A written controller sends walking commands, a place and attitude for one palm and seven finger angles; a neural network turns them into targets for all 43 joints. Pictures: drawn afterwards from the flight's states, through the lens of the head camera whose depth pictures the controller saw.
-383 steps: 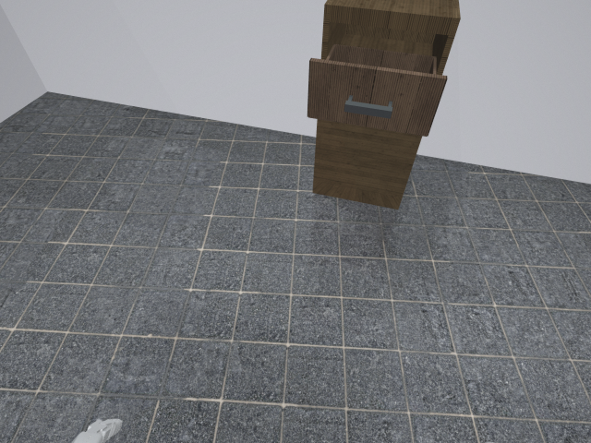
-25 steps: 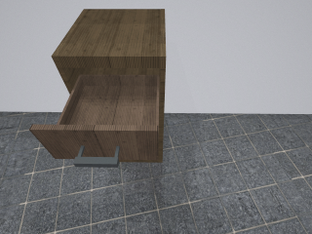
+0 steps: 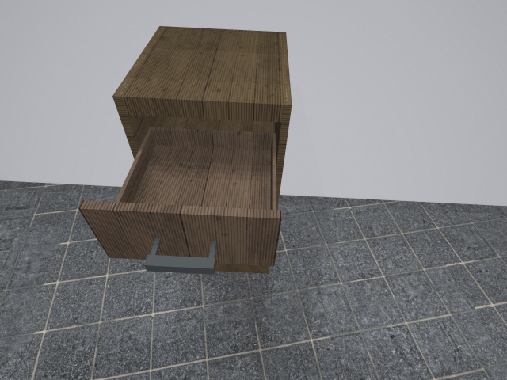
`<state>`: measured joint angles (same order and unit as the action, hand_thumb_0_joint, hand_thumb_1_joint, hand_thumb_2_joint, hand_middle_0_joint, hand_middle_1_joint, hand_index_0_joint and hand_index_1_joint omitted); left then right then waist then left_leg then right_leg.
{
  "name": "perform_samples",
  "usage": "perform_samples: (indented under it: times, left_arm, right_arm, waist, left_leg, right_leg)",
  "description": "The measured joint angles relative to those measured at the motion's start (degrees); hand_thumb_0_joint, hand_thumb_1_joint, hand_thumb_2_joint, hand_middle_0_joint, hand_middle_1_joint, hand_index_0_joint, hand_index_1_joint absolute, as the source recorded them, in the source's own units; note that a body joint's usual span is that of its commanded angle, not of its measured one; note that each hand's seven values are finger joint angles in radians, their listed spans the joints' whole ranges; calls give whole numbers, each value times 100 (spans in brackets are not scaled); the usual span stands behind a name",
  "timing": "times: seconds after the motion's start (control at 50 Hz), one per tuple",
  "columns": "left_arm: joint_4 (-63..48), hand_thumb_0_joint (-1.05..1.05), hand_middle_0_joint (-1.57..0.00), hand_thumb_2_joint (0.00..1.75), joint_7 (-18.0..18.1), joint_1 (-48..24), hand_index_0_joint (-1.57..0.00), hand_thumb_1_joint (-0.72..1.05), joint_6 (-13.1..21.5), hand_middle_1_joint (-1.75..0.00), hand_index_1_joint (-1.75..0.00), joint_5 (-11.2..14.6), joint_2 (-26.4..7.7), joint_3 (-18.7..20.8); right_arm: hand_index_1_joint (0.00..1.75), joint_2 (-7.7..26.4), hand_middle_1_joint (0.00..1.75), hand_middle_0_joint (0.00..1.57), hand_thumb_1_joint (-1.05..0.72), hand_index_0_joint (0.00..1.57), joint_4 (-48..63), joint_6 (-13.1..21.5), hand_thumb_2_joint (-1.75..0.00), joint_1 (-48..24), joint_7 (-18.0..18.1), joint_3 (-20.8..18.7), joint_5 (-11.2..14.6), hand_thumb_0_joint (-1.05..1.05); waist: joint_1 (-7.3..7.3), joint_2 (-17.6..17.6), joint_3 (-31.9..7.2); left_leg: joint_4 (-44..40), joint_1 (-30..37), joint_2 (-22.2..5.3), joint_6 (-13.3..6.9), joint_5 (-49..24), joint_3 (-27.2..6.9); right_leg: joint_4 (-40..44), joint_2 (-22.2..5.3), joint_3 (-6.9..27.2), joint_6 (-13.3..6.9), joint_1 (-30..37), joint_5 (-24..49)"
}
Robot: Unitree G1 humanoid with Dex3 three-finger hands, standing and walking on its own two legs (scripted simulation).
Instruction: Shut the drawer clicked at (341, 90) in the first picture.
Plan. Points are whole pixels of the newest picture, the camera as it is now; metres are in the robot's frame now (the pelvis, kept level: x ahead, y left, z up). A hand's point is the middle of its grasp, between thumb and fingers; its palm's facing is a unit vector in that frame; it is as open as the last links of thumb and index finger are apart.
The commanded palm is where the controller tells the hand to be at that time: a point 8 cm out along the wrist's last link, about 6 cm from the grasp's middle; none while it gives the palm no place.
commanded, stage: shuffle to correct the standing spot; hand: left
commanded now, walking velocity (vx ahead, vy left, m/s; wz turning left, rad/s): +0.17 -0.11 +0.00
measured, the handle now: (183, 254) +0.36 +0.17 -0.07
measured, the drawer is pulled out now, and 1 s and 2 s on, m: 0.30 0.30 0.30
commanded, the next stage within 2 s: come to a stop and stand still in 0.24 s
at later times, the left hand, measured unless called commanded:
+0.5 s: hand out of the picture +0.01 +0.15 -0.19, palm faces +0.04 -0.99 -0.15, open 7.4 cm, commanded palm none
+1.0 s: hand out of the picture +0.01 +0.19 -0.18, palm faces +0.02 -0.97 -0.23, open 7.4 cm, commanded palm none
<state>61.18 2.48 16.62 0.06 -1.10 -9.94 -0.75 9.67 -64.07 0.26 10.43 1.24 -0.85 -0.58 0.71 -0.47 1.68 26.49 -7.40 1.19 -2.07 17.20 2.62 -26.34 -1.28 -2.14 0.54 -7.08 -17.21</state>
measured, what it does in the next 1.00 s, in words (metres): stands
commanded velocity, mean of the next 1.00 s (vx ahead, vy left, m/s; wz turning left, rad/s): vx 0.03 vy -0.03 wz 0.00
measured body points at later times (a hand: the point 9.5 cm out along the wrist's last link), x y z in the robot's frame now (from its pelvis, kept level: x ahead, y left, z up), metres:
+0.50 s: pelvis +0.05 -0.01 -0.01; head +0.06 +0.01 +0.44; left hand +0.01 +0.20 -0.18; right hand +0.04 -0.23 -0.17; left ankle +0.01 +0.08 -0.74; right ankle -0.03 -0.12 -0.73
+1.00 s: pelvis +0.01 +0.01 -0.01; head +0.02 +0.00 +0.44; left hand +0.01 +0.24 -0.16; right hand +0.04 -0.23 -0.16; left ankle +0.01 +0.08 -0.74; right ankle -0.03 -0.12 -0.74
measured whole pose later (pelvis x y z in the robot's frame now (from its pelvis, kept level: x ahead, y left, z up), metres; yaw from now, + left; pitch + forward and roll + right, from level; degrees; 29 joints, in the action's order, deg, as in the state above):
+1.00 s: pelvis +0.01 +0.01 -0.01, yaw +1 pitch -1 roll -1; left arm 60.8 3.1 17.2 0.5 -0.7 -9.5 -1.1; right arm 10.5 -61.1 0.6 14.8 1.4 0.0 -0.7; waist -0.2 1.7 2.2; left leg 31.5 -13.0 1.0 -3.7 17.3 5.3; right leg -29.2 -1.6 -3.3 0.9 -8.0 -19.7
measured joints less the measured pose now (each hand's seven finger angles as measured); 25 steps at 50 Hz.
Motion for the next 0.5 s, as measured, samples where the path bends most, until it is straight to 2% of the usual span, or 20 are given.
perform_samples:
  times: [0.2,0.3,0.38,0.42,0.44,0.46,0.5]
  left_arm:
    - [184,0,-19,90,-89,347,-20,90,-38,-30,-30,-39,9,34]
    - [222,0,-19,90,-67,383,-20,90,19,-30,-30,-1,103,77]
    - [197,0,-19,90,-21,384,-20,90,77,-30,-30,0,158,123]
    - [202,0,-19,90,21,375,-20,90,90,-30,-30,-22,187,125]
    - [212,0,-19,90,40,369,-20,90,83,-30,-30,-24,207,115]
    - [226,0,-19,90,51,364,-20,90,67,-30,-30,-6,228,98]
    - [309,0,-19,90,60,318,-20,90,8,-30,-30,55,261,68]
  right_arm:
    - [30,-67,30,20,-91,20,-280,-6,-90,726,14,-38,-10,0]
    - [30,-115,30,20,-91,20,-411,20,-90,871,72,-46,2,1]
    - [30,-168,30,20,-91,20,-427,-16,-90,809,96,-52,12,1]
    - [30,-192,30,20,-91,20,-420,-43,-90,699,105,-47,20,1]
    - [30,-197,30,20,-91,20,-406,-41,-90,623,109,-39,28,1]
    - [30,-201,30,20,-91,20,-388,-13,-90,539,113,-32,34,1]
    - [30,-242,30,20,-91,20,-364,87,-90,376,138,-18,19,1]
  waist:
    - [-94,-64,-4]
    - [-147,81,71]
    - [-177,121,124]
    - [-139,92,160]
    - [-116,74,186]
    - [-88,45,223]
    - [-62,-94,276]
  left_leg:
    - [18,19,102,-48,164,87]
    - [320,-45,-36,46,411,33]
    - [1066,-342,-214,92,702,83]
    - [1335,-511,-262,125,984,132]
    - [1181,-518,-272,138,917,156]
    - [916,-445,-270,104,368,179]
    - [796,-259,-197,11,246,276]
  right_leg:
    - [-347,-104,94,6,-153,-316]
    - [-440,25,34,-73,-114,-472]
    - [-488,146,-107,-163,-20,-593]
    - [-448,187,-167,-183,76,-617]
    - [-440,204,-177,-174,119,-625]
    - [-500,210,-161,-158,135,-652]
    - [-805,122,-92,-110,86,-636]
